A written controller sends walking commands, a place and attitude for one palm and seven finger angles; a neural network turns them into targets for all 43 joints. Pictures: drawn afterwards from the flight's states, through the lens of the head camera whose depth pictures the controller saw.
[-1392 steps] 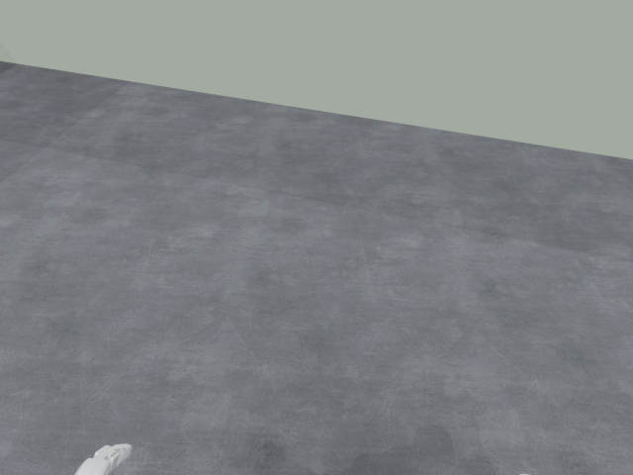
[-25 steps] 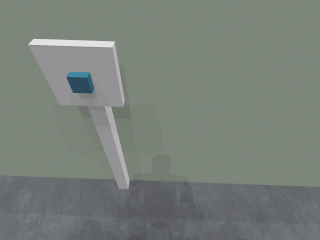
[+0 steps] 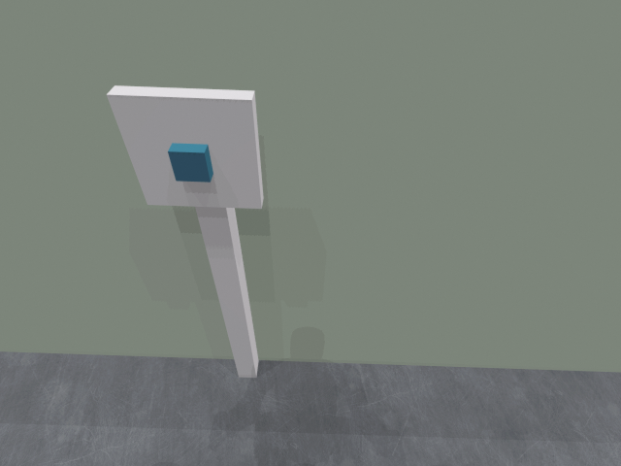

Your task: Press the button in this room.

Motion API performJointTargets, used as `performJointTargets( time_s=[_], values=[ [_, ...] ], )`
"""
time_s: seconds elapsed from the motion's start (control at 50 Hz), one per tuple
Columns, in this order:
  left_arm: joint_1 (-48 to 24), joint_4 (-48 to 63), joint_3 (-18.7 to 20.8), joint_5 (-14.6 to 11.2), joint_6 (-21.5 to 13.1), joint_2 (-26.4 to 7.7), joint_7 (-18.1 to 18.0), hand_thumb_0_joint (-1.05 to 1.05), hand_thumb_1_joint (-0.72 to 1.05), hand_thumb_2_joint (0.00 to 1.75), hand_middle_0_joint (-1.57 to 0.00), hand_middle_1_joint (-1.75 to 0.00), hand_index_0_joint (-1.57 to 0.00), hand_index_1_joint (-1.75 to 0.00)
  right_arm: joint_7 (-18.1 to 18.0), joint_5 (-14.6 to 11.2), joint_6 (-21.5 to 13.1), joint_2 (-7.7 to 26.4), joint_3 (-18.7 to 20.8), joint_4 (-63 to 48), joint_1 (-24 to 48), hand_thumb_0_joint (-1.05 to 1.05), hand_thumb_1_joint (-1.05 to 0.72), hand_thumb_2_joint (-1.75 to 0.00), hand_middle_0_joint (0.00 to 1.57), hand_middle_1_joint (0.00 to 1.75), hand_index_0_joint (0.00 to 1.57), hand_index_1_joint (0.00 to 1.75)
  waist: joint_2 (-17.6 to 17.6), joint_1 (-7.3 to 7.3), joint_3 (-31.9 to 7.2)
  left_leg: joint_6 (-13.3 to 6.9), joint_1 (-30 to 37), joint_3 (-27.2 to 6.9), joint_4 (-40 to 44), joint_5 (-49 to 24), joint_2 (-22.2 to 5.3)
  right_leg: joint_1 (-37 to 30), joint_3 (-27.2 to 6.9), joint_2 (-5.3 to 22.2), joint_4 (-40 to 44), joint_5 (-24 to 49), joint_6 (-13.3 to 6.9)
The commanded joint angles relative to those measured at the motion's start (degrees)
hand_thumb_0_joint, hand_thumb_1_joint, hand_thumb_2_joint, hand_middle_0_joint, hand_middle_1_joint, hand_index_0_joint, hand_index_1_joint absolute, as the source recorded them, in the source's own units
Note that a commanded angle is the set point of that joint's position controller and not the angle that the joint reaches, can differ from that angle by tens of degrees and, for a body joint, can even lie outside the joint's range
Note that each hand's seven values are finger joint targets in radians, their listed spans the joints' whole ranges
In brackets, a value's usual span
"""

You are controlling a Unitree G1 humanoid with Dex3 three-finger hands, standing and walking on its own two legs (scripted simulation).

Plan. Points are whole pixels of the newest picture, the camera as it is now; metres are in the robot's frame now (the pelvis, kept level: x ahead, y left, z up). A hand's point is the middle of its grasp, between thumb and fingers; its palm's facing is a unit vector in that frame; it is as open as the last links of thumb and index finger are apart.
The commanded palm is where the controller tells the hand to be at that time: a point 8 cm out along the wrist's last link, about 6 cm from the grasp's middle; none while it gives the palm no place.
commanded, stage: come to a stop and stand still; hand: left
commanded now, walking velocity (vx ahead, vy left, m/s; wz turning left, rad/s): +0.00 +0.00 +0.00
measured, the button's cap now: (192, 161) +0.53 +0.23 +0.13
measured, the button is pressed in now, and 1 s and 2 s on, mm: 0 0 0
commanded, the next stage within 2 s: look again from close up in 0.38 s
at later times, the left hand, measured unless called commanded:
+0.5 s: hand out of the picture +0.03 +0.25 -0.16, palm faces -0.01 -0.96 -0.27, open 7.4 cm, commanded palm none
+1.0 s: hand out of the picture +0.06 +0.24 -0.16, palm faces -0.03 -0.97 -0.26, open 7.4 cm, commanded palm none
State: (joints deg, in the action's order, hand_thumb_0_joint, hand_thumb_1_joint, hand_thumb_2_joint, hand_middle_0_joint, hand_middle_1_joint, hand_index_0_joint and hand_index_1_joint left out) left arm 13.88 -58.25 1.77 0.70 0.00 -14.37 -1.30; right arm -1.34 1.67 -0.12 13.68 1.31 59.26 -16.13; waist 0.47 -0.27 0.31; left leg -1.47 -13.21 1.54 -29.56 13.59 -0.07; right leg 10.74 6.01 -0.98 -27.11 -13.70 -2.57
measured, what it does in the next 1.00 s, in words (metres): stands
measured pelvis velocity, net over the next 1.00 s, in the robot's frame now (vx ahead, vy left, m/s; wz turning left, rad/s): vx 0.02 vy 0.03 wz -0.02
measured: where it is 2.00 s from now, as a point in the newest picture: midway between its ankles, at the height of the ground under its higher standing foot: outside the picture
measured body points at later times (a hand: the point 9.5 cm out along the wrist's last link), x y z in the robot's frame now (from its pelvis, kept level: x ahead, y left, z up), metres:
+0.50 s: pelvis +0.00 +0.03 +0.01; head +0.00 +0.03 +0.46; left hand +0.03 +0.30 -0.14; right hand +0.06 -0.25 -0.13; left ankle +0.03 +0.10 -0.74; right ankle +0.02 -0.09 -0.74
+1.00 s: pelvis +0.02 +0.03 +0.01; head +0.02 +0.04 +0.46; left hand +0.07 +0.29 -0.14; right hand +0.07 -0.24 -0.13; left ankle +0.03 +0.10 -0.74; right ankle +0.02 -0.09 -0.74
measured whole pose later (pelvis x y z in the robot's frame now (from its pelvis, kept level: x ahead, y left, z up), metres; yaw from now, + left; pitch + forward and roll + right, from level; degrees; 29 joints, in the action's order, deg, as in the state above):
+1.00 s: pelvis +0.02 +0.03 +0.01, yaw -1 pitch -2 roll -1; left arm 11.4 -62.7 -0.8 0.7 -0.4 -15.1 -0.9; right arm -0.2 0.8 -0.7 14.9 -0.5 64.7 -9.3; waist -0.7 0.2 1.5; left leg -3.9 -8.5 3.4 -20.9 10.5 2.7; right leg 7.4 4.0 1.4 -20.6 -11.1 0.4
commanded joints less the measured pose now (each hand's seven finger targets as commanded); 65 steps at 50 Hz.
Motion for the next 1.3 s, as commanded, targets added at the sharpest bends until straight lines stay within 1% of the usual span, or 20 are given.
performJointTargets(
  time_s=[0.0, 0.1, 0.22, 0.3, 0.48, 0.68, 0.74, 1.04, 1.06, 1.08, 1.1, 1.12, 1.14, 1.16, 1.18, 1.2, 1.22, 1.24, 1.26, 1.28],
  values=[
    [-0.9, 3.1, 1.2, 0.2, -1.3, -8.9, -0.1, 0.0, 0.9, 0.9, -0.2, -0.3, -0.2, -0.3, 0.0, -0.2, -1.6, 9.7, 1.3, -3.8, 2.4, 0.0, -0.9, -0.9, 0.2, 0.3, 0.2, 0.3, 2.5, 0.91, 3.7, -2.0, -6.7, -9.9, 12.1, 7.3, -6.6, -0.2, -8.6, 6.6, 6.7, -4.5, -0.9],
    [-1.9, 2.7, 0.9, 0.3, -1.3, -9.9, 0.2, 0.0, 0.9, 0.9, -0.2, -0.3, -0.2, -0.3, 0.4, -0.4, -1.9, 12.0, 1.3, -3.7, 4.1, 0.0, -0.9, -0.9, 0.2, 0.3, 0.2, 0.3, 1.5, 1.14, 1.1, -2.0, -5.5, -11.2, 14.4, 7.9, -7.3, -2.0, -7.7, 6.8, 6.0, -1.7, -0.2],
    [-2.4, 1.7, 0.4, 0.4, -1.3, -10.5, 0.3, 0.0, 0.9, 0.9, -0.2, -0.3, -0.2, -0.3, 0.7, -0.5, -1.6, 12.9, 1.2, -2.9, 5.6, 0.0, -0.9, -0.9, 0.2, 0.3, 0.2, 0.3, -0.1, 0.81, 2.1, -1.7, -4.3, -10.8, 15.6, 8.5, -7.2, -0.6, -7.8, 7.2, 6.9, -1.8, 0.1],
    [-2.3, 1.0, 0.1, 0.4, -1.3, -10.6, 0.3, 0.0, 0.9, 0.9, -0.2, -0.3, -0.2, -0.3, 0.8, -0.5, -1.6, 13.3, 1.1, -2.0, 6.1, 0.0, -0.9, -0.9, 0.2, 0.3, 0.2, 0.3, 0.6, 0.6, 1.2, -1.6, -2.4, -10.4, 15.4, 6.6, -7.3, -0.5, -7.9, 7.5, 7.3, -0.7, 0.3],
    [-1.3, -1.1, -0.7, 0.4, -1.6, -10.6, 0.1, 0.0, 0.9, 0.9, -0.2, -0.3, -0.2, -0.3, 0.8, -1.0, -1.7, 12.7, 0.6, -0.1, 7.6, 0.0, -0.9, -0.9, 0.2, 0.3, 0.2, 0.3, 0.0, 0.45, -0.1, -1.4, 1.6, -8.5, 13.7, -2.3, -7.0, -1.3, -8.2, 8.3, 8.4, 3.4, 0.8],
    [-0.7, -2.4, -1.1, 0.3, -1.5, -9.8, -0.1, 0.0, 0.9, 0.9, -0.2, -0.3, -0.2, -0.3, 0.6, -1.1, -1.7, 11.9, 0.1, 1.4, 8.0, 0.0, -0.9, -0.9, 0.2, 0.3, 0.2, 0.3, 0.6, 0.36, -0.5, -1.1, 3.5, -7.6, 13.2, -6.7, -7.0, -2.4, -8.3, 8.5, 9.1, 5.6, 1.1],
    [-0.9, -2.3, -1.2, 0.3, -1.6, -9.8, -0.2, 0.0, 0.9, 0.9, -0.2, -0.3, -0.2, -0.3, 0.6, -1.2, -1.7, 11.7, 0.1, 1.8, 8.0, 0.0, -0.9, -0.9, 0.2, 0.3, 0.2, 0.3, -0.6, 0.4, -0.4, -1.1, 3.6, -7.3, 13.0, -8.2, -7.1, -2.9, -8.3, 8.6, 9.2, 6.7, 1.1],
    [-1.7, -2.0, -1.1, 0.3, -1.4, -9.5, -0.3, 0.0, 0.9, 0.9, -0.2, -0.3, -0.2, -0.3, 0.7, -1.1, -1.7, 11.4, 0.0, 2.7, 7.7, 0.0, -0.9, -0.9, 0.2, 0.3, 0.2, 0.3, -1.0, 0.5, 0.2, -0.8, 3.4, -7.4, 14.3, -7.4, -7.1, -3.7, -8.3, 8.6, 9.7, 6.2, 1.3],
    [-1.7, -1.9, -1.1, 0.3, -1.4, -9.4, -0.3, 0.0, 0.9, 0.9, -0.2, -0.3, -0.2, -0.3, 0.6, -1.1, -1.8, 11.4, 0.1, 2.7, 7.9, 0.0, -0.9, -0.9, 0.2, 0.3, 0.2, 0.3, -0.5, 0.55, 0.0, -0.8, 3.8, -7.4, 14.2, -8.0, -7.0, -3.7, -8.3, 8.7, 9.7, 6.6, 1.3],
    [3.2, -3.0, -2.2, 0.7, -2.2, -3.8, -2.7, 0.0, 0.9, 0.9, -0.2, -0.3, -0.2, -0.3, 0.7, -1.7, -2.4, 6.6, -1.0, -0.6, 6.0, 0.0, -0.9, -0.9, 0.2, 0.3, 0.2, 0.3, 2.8, 0.49, 1.7, 0.5, 2.9, -3.7, 5.5, -16.8, -7.8, -0.3, -8.4, 9.5, 5.4, 13.1, 1.9],
    [-39.4, 79.0, 20.1, -8.2, -13.7, -26.1, -2.6, 0.0, 0.9, 0.9, -0.23, -0.33, -0.23, -0.33, -0.8, -4.3, -8.9, 12.4, 2.0, -20.3, 4.4, 0.0, -0.9, -0.9, 0.2, 0.3, 0.2, 0.3, 10.5, -4.17, -24.3, 4.0, 18.8, -7.4, 8.1, -23.4, -0.2, -2.7, -2.3, 1.6, 0.7, 16.5, 0.5],
    [-7.3, 64.3, 13.0, -5.1, -11.5, -17.5, -2.1, 0.0, 0.9, 0.9, -0.25, -0.36, -0.25, -0.36, -2.3, -3.5, -14.1, 9.2, -0.4, -20.0, 9.0, 0.0, -0.9, -0.9, 0.2, 0.3, 0.2, 0.3, 17.6, 2.54, -18.8, 3.9, 22.8, -7.0, 9.3, -29.7, -4.3, 3.9, -2.5, 1.7, -3.2, 3.0, -0.2],
    [-5.3, 58.2, 9.9, -7.6, -9.9, -12.7, -4.0, 0.0, 0.9, 0.9, -0.28, -0.39, -0.28, -0.39, -2.8, -3.2, -14.9, 9.9, -0.1, -16.1, 8.0, 0.0, -0.9, -0.9, 0.2, 0.3, 0.2, 0.3, 14.9, 0.08, -15.4, 5.7, 14.5, -6.3, 10.3, -20.2, -3.5, 5.0, -1.1, 1.5, -4.4, -2.1, 0.1],
    [7.3, 51.7, 4.1, -9.3, -7.0, 0.9, -3.2, 0.0, 0.9, 0.9, -0.31, -0.42, -0.31, -0.42, -1.9, -3.9, -14.9, 6.2, 0.4, -16.0, 4.9, 0.0, -0.9, -0.9, 0.2, 0.3, 0.2, 0.3, 9.7, -1.61, -8.0, 4.6, 11.5, -6.9, 11.6, -11.1, -3.7, 9.4, -0.6, 1.1, -3.7, -4.1, 0.7],
    [-3.4, 61.7, 3.7, -11.0, -9.5, -0.1, -2.0, 0.0, 0.9, 0.9, -0.34, -0.45, -0.34, -0.45, -1.3, -3.6, -15.9, 8.6, 0.8, -21.5, 7.4, 0.0, -0.9, -0.9, 0.2, 0.3, 0.2, 0.3, 9.2, -2.12, -0.3, 3.9, 4.0, -7.8, 10.0, -2.4, -2.4, 10.6, -0.7, 1.7, -3.4, -3.4, 0.7],
    [-0.1, 57.8, 7.8, -11.2, -12.3, -3.0, -0.8, 0.0, 0.9, 0.9, -0.36, -0.48, -0.36, -0.48, -1.5, -3.1, -16.4, 9.5, 2.0, -22.5, 7.9, 0.0, -0.9, -0.9, 0.2, 0.3, 0.2, 0.3, 4.2, -1.67, 0.7, 3.0, -0.6, -7.9, 7.2, 4.6, -2.2, 12.5, -0.4, 1.6, -2.2, -4.3, 0.9],
    [6.6, 52.3, 7.9, -12.0, -15.3, -0.9, 1.0, 0.0, 0.9, 0.9, -0.39, -0.51, -0.39, -0.51, -1.5, -2.9, -16.5, 9.0, 2.0, -23.5, 8.2, 0.0, -0.9, -0.9, 0.2, 0.3, 0.2, 0.3, -1.7, -0.62, 3.5, 2.4, -6.1, -7.1, 4.4, 7.9, -1.0, 14.7, 0.2, 1.1, -2.1, -6.0, 1.0],
    [14.2, 46.6, 10.5, -12.8, -18.1, -1.0, 3.1, 0.0, 0.9, 0.9, -0.42, -0.54, -0.42, -0.54, -1.1, -3.0, -16.4, 9.1, 2.5, -25.0, 8.3, 0.0, -0.9, -0.9, 0.2, 0.3, 0.2, 0.3, -8.2, 0.72, 3.3, 2.0, -10.5, -6.0, 1.2, 7.9, -0.1, 16.0, 0.7, 0.7, -3.2, -8.3, 0.9],
    [18.7, 42.8, 9.9, -13.7, -21.7, 1.7, 6.1, 0.0, 0.9, 0.9, -0.45, -0.57, -0.45, -0.57, -0.5, -3.0, -16.2, 8.6, 2.6, -25.8, 8.6, 0.0, -0.9, -0.9, 0.2, 0.3, 0.2, 0.3, -15.2, 1.35, 3.5, 2.1, -15.3, -5.1, -2.3, 8.4, 0.0, 19.9, 1.2, 0.3, -6.5, -11.3, 1.0],
    [21.9, 41.9, 9.1, -15.3, -25.6, 3.6, 9.8, 0.0, 0.9, 0.9, -0.47, -0.6, -0.47, -0.6, 0.0, -2.8, -16.4, 8.5, 2.9, -27.3, 9.6, 0.0, -0.9, -0.9, 0.2, 0.3, 0.2, 0.3, -18.0, 2.11, 2.7, 2.2, -19.3, -4.4, -6.3, 8.6, 0.4, 23.1, 1.1, 0.1, -10.1, -12.8, 1.0]
  ],
)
